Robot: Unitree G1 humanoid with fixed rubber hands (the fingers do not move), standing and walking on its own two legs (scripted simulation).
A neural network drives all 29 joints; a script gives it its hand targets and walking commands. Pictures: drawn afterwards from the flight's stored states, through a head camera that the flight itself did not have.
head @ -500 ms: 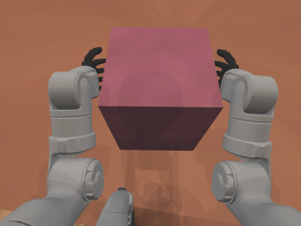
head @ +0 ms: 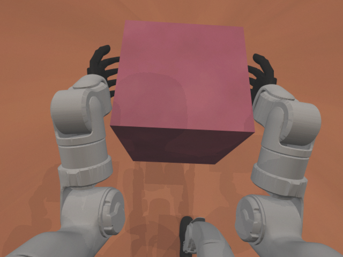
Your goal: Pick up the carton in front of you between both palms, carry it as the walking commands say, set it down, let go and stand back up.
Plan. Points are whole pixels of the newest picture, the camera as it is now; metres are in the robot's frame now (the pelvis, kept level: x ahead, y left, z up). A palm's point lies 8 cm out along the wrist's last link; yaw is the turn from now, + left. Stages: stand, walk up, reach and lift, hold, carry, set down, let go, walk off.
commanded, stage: carry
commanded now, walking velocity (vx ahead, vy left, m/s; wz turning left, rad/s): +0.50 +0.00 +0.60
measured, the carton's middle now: (178, 105) +0.41 -0.02 +0.09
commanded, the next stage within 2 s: none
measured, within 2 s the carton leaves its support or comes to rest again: neither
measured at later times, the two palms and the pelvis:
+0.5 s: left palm out of the picture +0.70 +0.24 +0.21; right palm out of the picture +0.74 -0.06 +0.20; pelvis +0.34 +0.03 +0.04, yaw +13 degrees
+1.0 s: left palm out of the picture +0.98 +0.33 +0.26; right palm out of the picture +1.07 +0.04 +0.27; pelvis +0.65 +0.07 +0.11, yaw +9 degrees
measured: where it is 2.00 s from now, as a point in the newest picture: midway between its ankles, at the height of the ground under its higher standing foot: (148, 52)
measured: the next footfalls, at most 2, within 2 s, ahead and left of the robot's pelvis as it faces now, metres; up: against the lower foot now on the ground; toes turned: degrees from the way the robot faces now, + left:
left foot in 0.42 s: +0.47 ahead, +0.12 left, +0.08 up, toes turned +17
right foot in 0.82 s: +0.74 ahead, +0.00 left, +0.12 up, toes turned +7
